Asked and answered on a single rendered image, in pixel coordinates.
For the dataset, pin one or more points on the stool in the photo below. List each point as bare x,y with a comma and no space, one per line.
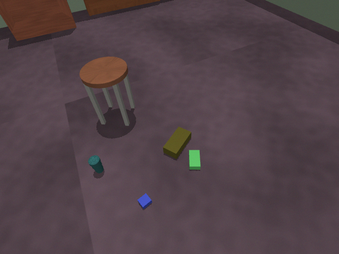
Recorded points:
106,72

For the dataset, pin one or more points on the bookshelf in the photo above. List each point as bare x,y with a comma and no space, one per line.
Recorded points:
101,6

